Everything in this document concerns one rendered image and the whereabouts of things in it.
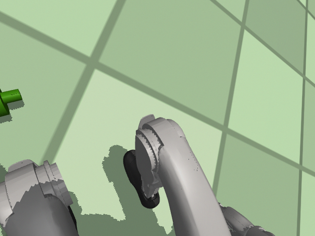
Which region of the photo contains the right robot foot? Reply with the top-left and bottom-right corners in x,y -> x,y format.
123,150 -> 160,209

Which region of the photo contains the bottle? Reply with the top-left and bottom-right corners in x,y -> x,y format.
0,89 -> 22,117

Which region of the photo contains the right robot hand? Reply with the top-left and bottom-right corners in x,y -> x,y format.
219,203 -> 254,236

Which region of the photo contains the left robot foot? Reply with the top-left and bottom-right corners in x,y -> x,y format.
68,206 -> 77,230

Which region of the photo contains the right robot arm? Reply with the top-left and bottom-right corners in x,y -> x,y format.
246,226 -> 275,236

